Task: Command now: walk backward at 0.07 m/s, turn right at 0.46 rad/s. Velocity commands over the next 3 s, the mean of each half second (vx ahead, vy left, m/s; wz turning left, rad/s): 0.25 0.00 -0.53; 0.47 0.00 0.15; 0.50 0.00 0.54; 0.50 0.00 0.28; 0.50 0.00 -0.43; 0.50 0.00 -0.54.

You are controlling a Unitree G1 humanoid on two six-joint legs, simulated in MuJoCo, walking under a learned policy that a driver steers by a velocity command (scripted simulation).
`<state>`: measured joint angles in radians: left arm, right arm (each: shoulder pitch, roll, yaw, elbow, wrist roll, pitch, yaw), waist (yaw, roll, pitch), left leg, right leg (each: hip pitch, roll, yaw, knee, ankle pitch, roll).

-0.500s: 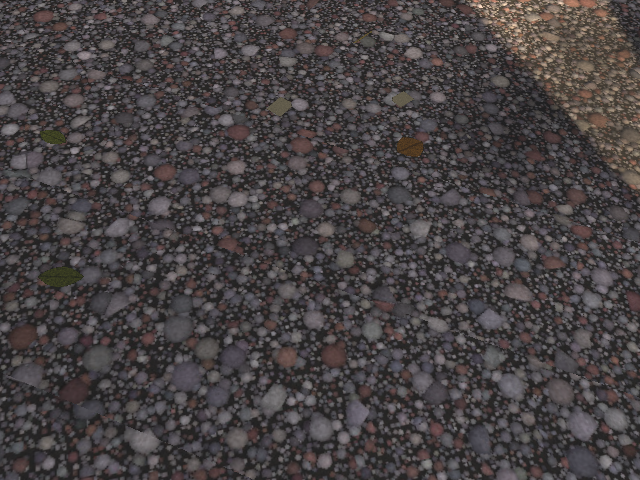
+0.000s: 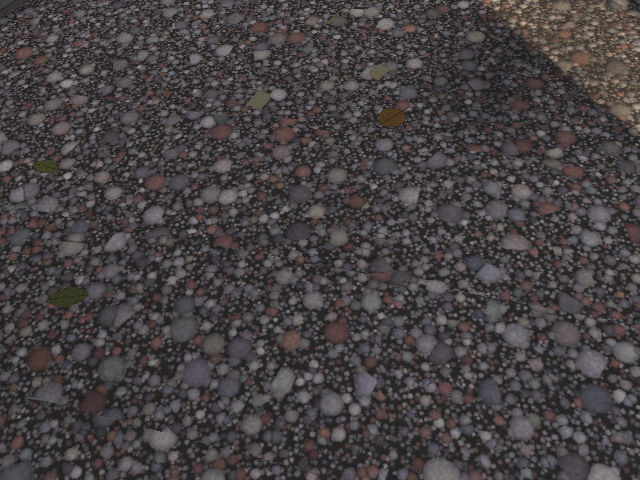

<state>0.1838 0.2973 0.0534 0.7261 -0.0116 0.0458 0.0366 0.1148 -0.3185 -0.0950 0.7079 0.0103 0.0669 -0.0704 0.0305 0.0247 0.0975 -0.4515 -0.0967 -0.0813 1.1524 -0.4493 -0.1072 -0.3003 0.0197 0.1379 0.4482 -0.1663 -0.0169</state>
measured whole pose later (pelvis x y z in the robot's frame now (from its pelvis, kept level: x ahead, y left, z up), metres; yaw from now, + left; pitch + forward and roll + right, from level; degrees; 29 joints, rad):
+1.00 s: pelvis +0.26 -0.17 -0.01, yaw -10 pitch +1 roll -3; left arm 0.32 0.27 0.08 0.84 -0.01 -0.10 0.00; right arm 0.16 -0.28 -0.06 0.73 0.03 -0.06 0.04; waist 0.06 0.05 0.04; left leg -0.66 0.08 -0.04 0.65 0.16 0.03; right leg 0.10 0.08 -0.21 0.22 -0.34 -0.05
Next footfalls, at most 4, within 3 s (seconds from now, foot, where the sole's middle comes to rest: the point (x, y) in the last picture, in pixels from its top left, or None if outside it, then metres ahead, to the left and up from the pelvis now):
0.14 left None -0.04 0.15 -0.75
0.62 right None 0.16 -0.23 -0.78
1.16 left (430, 423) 0.54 -0.12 -0.82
1.58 right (500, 304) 0.82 -0.31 -0.82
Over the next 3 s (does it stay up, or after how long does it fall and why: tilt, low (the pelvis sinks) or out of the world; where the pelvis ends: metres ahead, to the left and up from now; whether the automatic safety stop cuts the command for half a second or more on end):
stays up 1.37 -0.09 -0.10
